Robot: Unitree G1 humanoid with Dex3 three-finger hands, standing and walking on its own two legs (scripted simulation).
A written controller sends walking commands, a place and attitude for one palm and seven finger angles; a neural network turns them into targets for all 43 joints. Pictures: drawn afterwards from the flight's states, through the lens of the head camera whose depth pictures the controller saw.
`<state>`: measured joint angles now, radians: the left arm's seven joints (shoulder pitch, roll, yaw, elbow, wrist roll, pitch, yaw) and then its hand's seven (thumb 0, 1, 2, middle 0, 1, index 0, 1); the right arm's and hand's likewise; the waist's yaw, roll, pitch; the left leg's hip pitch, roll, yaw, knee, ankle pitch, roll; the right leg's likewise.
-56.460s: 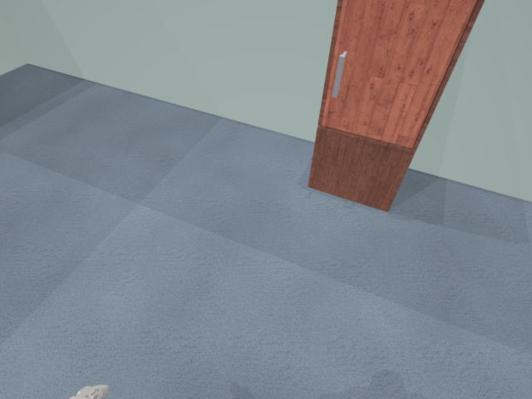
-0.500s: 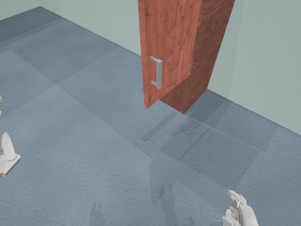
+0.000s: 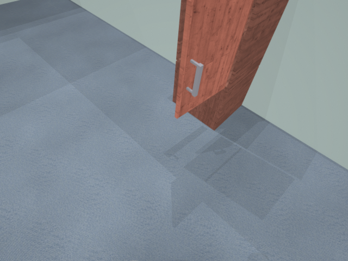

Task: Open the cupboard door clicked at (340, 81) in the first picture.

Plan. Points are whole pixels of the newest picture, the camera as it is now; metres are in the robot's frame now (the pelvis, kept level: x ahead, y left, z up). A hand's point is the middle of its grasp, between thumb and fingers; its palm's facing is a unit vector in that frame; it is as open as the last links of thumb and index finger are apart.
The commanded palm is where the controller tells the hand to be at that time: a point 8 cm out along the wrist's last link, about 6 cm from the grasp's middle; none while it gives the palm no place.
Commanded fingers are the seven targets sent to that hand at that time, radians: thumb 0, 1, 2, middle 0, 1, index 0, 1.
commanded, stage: let the arm hang, fingers relaxed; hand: left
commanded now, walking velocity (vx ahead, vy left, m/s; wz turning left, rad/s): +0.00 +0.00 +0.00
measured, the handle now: (193, 78) +0.81 -0.04 -0.09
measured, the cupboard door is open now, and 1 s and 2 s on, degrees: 85 85 85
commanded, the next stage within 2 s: look to check the result in 0.70 s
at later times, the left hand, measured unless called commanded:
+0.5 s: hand out of the picture +0.00 +0.19 -0.17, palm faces +0.00 -0.99 -0.17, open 7.4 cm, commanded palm none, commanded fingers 0.00 0.90 0.90 -0.20 -0.30 -0.20 -0.30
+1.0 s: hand out of the picture +0.01 +0.19 -0.17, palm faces -0.01 -0.98 -0.19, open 7.4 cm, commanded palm none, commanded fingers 0.00 0.90 0.90 -0.20 -0.30 -0.20 -0.30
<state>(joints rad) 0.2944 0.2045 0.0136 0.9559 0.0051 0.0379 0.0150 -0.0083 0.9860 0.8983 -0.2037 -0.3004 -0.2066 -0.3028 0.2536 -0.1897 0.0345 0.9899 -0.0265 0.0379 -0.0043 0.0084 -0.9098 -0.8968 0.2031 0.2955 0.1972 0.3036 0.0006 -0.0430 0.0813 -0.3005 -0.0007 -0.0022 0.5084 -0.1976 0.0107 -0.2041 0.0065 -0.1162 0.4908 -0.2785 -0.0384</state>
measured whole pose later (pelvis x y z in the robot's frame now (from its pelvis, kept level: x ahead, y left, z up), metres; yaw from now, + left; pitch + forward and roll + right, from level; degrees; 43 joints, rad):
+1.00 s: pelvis +0.02 +0.02 +0.01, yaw -2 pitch -1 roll +0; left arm 0.28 0.14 0.01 1.17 0.00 -0.01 0.03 0.00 0.91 0.90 -0.20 -0.30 -0.20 -0.30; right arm 0.27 -0.15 0.01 1.15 -0.01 -0.01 -0.03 0.00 -0.91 -0.90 0.20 0.30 0.20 0.30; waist -0.01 0.01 0.05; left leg -0.20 -0.03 0.05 0.38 -0.17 0.04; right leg -0.14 -0.02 -0.06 0.40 -0.25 0.00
